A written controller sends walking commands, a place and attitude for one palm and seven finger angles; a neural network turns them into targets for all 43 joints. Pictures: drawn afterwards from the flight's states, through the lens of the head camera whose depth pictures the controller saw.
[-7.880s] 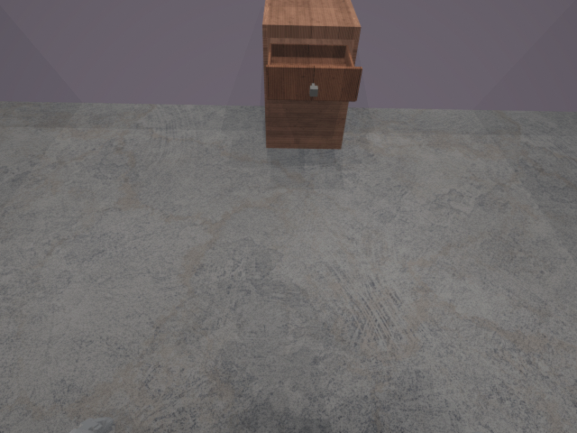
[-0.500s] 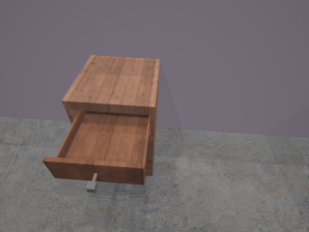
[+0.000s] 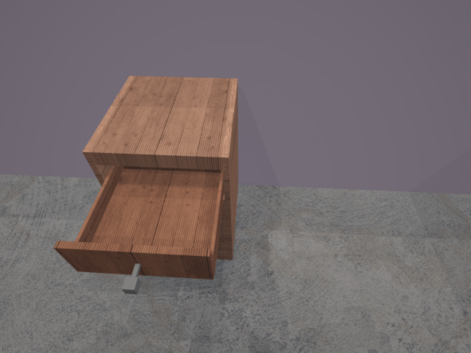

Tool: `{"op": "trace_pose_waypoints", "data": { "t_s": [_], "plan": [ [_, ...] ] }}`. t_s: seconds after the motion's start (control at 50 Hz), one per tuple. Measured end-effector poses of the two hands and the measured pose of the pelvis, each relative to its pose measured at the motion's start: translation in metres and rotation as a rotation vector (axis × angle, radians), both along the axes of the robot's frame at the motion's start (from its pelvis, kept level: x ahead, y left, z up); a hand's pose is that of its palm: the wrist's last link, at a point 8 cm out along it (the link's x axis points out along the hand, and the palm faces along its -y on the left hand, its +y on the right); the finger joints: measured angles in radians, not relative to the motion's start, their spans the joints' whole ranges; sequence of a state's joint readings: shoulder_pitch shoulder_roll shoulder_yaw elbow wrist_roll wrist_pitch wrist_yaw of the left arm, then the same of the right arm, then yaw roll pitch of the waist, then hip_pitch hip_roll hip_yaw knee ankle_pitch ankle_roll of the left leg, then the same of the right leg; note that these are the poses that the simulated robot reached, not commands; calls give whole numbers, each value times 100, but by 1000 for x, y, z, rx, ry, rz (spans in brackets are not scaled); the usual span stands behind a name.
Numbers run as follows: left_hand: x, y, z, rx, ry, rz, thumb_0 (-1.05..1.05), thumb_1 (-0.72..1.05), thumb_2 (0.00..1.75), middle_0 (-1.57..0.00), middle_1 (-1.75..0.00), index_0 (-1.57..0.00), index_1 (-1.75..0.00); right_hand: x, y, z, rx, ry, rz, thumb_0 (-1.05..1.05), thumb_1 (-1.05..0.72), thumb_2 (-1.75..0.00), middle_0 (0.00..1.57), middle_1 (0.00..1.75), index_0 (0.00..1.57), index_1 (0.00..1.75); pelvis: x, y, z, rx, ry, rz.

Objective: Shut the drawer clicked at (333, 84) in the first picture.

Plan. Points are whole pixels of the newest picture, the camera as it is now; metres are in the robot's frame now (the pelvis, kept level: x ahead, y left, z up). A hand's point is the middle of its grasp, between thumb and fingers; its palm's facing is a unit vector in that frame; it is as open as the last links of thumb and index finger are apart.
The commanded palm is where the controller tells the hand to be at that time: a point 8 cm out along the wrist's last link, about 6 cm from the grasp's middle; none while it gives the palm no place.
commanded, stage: look again from close up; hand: left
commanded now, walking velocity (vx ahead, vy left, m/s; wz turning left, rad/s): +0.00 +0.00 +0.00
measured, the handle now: (133, 278) +0.33 +0.29 -0.23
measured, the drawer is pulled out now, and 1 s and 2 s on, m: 0.28 0.28 0.28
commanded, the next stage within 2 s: raise the hand and make a fist in 0.56 s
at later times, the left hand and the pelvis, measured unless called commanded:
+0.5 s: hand out of the picture -0.01 +0.22 -0.17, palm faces +0.02 -0.98 -0.21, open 7.4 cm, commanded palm none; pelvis -0.01 +0.04 +0.00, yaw +0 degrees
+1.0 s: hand (134, 332) +0.16 +0.19 -0.05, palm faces -0.04 -1.00 -0.01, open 6.4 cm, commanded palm +0.10 +0.27 -0.09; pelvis -0.04 +0.03 -0.08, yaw +0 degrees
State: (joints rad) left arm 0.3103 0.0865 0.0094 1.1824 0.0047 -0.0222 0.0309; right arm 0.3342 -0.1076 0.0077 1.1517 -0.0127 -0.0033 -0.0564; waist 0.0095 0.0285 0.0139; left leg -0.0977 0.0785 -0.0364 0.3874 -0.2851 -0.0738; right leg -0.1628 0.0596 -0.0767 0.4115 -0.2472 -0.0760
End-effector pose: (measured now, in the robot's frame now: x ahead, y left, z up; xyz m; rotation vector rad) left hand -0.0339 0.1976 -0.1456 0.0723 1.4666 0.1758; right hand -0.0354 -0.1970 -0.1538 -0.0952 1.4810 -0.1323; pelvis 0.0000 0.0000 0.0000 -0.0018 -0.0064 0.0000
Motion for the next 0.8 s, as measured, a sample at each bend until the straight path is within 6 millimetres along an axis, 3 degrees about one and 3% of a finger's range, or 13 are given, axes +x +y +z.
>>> {"op": "trace_pose_waypoints", "data": {
  "t_s": [0.1, 0.2, 0.42, 0.68, 0.72, 0.8],
  "plan": [
    [1, 4, 0, 18, -22, -10, 1, 91, 90, -20, -30, -20, -30, 10, -4, 1, -11, -29, 1, 0, -91, -90, 20, 30, 20, 30, -3, 3, 0, -4, 5, -7],
    [-1, 23, -3, 28, -47, -48, 1, 91, 90, -20, -30, -20, -30, 22, -6, 0, -45, -116, -1, 1, -92, -90, 20, 30, 20, 30, -13, 17, -6, -20, 5, 5],
    [15, 64, 2, 58, -108, -65, 1, 91, 90, -20, -30, -20, -30, 12, 25, 2, -18, -126, 36, 1, -93, -90, 20, 30, 20, 30, -16, 40, -3, 4, -5, -4],
    [15, 63, 2, 45, -74, -69, 1, 91, 90, -20, -30, -20, -30, 0, 38, 1, 6, -59, 28, 1, -91, -90, 20, 30, 20, 30, -9, 46, -2, 5, 0, -5],
    [35, 73, 16, 76, -200, 6, 3, 94, 90, -20, -31, -21, -31, 12, 31, 7, -26, -144, 22, 1, -91, -90, 20, 30, 20, 30, -10, 44, -4, 6, 2, -11],
    [112, 86, 76, 151, -683, 31, 4, 96, 90, -23, -33, -23, -33, 55, 2, 19, -122, -413, 32, 3, -93, -90, 20, 30, 20, 30, -13, 45, -10, 9, 38, 24]
  ]
}}
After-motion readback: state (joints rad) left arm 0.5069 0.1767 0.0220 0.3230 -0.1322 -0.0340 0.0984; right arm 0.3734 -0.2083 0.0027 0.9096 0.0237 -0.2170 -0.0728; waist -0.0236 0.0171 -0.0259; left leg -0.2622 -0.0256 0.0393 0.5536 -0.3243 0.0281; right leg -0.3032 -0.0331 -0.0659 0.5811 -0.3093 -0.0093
